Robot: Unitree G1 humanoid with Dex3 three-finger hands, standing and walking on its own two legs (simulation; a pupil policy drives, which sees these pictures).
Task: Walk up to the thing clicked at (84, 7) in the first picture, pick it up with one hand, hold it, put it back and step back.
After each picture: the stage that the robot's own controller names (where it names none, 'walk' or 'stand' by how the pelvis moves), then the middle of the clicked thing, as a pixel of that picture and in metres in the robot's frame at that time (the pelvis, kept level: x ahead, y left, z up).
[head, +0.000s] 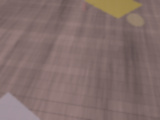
stand; (84, 7) +2.34 -0.06 -0.72
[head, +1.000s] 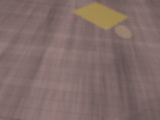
walk; (72, 18) +2.22 +0.06 -0.72
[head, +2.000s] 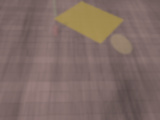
walk; (55, 30) +1.55 +0.24 -0.72
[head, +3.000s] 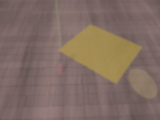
walk; (60, 68) +1.02 +0.19 -0.71
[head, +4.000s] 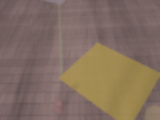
walk; (59, 107) +0.61 +0.23 -0.70
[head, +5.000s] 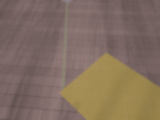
stand; out of the picture +0.37 +0.22 -0.69
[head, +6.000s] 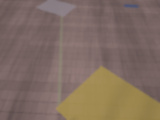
stand; out of the picture +0.31 +0.21 -0.72
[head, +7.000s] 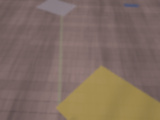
stand; out of the picture +0.32 +0.21 -0.73
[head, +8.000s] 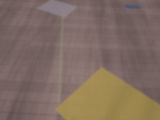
stand; out of the picture +0.31 +0.22 -0.73
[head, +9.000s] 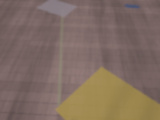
stand; out of the picture +0.30 +0.22 -0.73
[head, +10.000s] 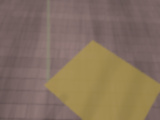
go down; out of the picture +0.33 +0.23 -0.66
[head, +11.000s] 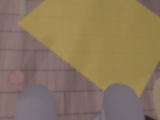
go down; (18, 80) +0.38 +0.26 -0.30
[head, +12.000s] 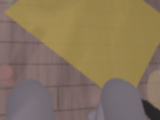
close in; (6, 75) +0.37 +0.28 -0.27
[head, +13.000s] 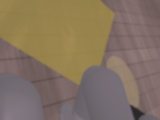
close; out of the picture +0.36 +0.29 -0.21
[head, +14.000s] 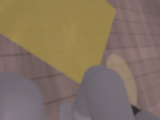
lift; out of the picture +0.35 +0.29 -0.22
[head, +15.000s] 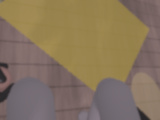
lift; out of the picture +0.31 +0.26 -0.14
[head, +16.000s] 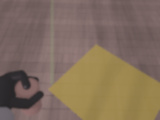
lift; (29, 97) +0.31 +0.18 +0.01
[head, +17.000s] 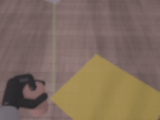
hold; (36, 99) +0.32 +0.17 -0.02
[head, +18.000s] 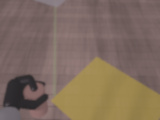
hold; (36, 100) +0.32 +0.17 -0.02
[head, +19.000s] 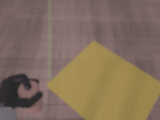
crouch; (31, 98) +0.33 +0.18 -0.06
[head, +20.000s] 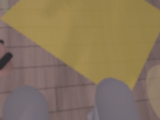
lower; out of the picture +0.43 +0.24 -0.12
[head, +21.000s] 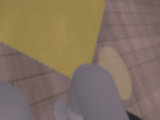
lower; out of the picture +0.39 +0.28 -0.22
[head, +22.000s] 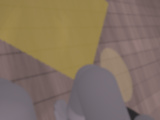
lower; out of the picture +0.38 +0.29 -0.22
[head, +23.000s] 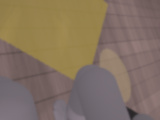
lower; out of the picture +0.38 +0.29 -0.22
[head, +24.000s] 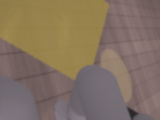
lower; out of the picture +0.38 +0.29 -0.22
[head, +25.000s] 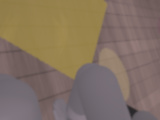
open; out of the picture +0.37 +0.26 -0.22
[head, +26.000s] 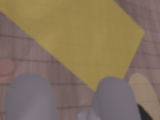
stand; (4, 70) +0.38 +0.25 -0.25
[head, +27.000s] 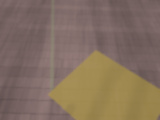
stand; out of the picture +0.33 +0.19 -0.63
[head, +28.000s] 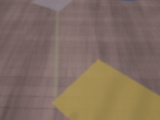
stand; out of the picture +0.33 +0.20 -0.67
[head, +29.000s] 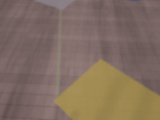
stand; out of the picture +0.33 +0.19 -0.67
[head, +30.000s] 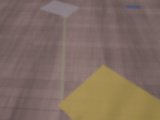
walk; out of the picture +0.35 +0.18 -0.72
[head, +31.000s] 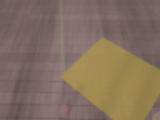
walk; (64, 111) +0.46 +0.16 -0.70
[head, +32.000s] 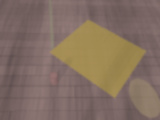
walk; (54, 78) +0.73 +0.21 -0.70
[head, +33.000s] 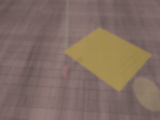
stand; (65, 71) +0.97 +0.20 -0.70
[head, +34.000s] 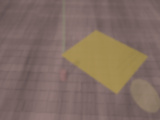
stand; (63, 75) +0.96 +0.20 -0.73
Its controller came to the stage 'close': yes
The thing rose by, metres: 0.70
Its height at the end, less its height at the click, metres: +0.00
